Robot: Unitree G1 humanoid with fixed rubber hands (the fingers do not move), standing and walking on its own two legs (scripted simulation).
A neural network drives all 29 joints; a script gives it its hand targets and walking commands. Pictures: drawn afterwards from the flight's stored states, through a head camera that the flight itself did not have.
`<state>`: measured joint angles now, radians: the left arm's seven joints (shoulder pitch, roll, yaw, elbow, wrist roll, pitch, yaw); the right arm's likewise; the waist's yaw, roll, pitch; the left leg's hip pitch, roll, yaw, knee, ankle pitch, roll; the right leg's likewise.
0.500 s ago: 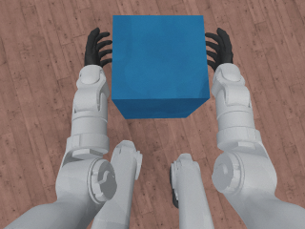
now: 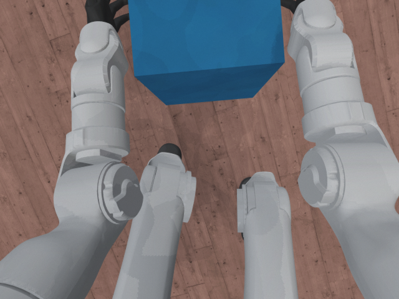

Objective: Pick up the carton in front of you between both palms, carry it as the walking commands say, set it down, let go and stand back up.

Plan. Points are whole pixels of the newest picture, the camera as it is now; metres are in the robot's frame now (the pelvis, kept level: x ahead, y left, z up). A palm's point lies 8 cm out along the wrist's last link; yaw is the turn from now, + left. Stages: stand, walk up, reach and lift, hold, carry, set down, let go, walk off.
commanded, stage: set down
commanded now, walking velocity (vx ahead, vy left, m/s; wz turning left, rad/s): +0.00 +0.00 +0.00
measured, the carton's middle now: (204, 37) +0.52 +0.09 -0.25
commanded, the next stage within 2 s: none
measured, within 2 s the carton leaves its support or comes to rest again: rests again in 1.34 s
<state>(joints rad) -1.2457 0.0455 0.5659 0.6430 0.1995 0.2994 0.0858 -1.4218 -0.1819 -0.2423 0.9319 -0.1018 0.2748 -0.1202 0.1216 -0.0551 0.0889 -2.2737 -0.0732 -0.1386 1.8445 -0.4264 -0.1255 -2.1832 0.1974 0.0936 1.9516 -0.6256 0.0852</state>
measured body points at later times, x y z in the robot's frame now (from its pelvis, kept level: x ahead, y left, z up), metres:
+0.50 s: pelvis +0.00 +0.00 -0.04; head +0.38 +0.01 +0.20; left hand +0.51 +0.25 -0.20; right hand +0.60 -0.04 -0.21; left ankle +0.13 +0.15 -0.41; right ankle +0.08 -0.12 -0.41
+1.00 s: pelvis +0.00 -0.01 -0.04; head +0.39 +0.00 +0.19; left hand +0.53 +0.25 -0.21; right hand +0.61 -0.05 -0.22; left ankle +0.13 +0.15 -0.41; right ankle +0.08 -0.12 -0.41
